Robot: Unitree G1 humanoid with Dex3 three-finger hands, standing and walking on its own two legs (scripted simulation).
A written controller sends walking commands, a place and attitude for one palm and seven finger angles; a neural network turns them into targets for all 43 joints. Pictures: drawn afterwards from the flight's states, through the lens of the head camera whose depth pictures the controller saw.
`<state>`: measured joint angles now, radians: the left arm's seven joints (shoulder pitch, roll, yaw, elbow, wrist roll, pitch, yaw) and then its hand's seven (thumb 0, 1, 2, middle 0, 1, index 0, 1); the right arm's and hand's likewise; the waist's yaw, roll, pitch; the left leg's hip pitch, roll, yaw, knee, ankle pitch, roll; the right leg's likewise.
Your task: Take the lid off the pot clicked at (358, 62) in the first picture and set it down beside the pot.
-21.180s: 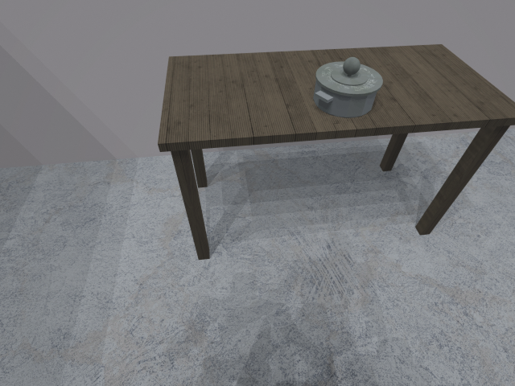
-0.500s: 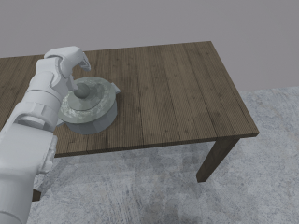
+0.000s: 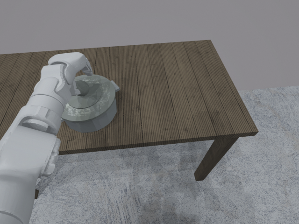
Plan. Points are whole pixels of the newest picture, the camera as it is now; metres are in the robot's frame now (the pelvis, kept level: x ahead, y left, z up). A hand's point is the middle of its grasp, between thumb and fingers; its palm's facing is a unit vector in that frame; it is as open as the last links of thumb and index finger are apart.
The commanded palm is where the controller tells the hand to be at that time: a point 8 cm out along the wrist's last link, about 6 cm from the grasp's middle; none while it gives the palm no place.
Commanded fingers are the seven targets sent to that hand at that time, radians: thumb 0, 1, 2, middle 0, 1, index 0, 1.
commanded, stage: lower the open fingers around the knob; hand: left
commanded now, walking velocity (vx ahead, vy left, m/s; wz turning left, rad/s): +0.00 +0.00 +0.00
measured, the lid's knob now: (81, 88) +0.52 +0.19 +0.05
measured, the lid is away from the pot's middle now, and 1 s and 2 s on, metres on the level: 0.00 0.00 0.00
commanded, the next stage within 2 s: close the fingers and squeeze the knob in 0.82 s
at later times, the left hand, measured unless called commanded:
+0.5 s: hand (78, 90) +0.48 +0.18 +0.08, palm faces -0.40 -0.04 -0.92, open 10.3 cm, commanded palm +0.50 +0.18 +0.13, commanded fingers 0.00 -0.32 1.42 -0.82 -0.08 -0.82 -0.08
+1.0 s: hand (77, 92) +0.48 +0.19 +0.07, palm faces -0.39 -0.06 -0.92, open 10.4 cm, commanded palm +0.49 +0.19 +0.13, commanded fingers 0.00 -0.07 0.95 -0.48 -0.79 -0.48 -0.79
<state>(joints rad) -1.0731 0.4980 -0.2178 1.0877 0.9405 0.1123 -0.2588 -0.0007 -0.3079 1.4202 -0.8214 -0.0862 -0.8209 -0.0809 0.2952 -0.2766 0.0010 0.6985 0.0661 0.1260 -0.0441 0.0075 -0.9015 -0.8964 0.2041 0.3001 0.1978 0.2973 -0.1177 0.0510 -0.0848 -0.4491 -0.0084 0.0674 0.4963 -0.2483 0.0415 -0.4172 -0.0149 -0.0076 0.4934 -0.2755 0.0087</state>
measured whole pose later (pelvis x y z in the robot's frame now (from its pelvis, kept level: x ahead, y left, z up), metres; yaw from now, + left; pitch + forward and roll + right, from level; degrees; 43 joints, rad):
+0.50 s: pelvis +0.00 +0.00 +0.00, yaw -1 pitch +13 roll +0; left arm -1.06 0.51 -0.20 1.15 0.95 0.08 -0.22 0.00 -0.31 1.42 -0.80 -0.08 -0.82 -0.08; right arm 0.32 -0.28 -0.01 0.72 0.06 0.12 -0.06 0.01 -0.90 -0.90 0.20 0.30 0.20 0.30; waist -0.14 0.04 -0.09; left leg -0.50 0.00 0.07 0.52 -0.26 0.04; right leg -0.47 -0.01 0.00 0.51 -0.28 0.00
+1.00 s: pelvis +0.00 +0.00 +0.00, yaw -1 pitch +13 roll -1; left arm -0.99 0.51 -0.17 1.10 0.94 0.06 -0.21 0.00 -0.27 1.34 -0.76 -0.20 -0.75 -0.19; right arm 0.32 -0.27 -0.01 0.72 0.06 0.13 -0.05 0.01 -0.90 -0.90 0.21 0.30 0.20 0.30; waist -0.13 0.05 -0.10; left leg -0.49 0.01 0.07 0.53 -0.27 0.04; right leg -0.45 0.00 0.00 0.50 -0.28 0.01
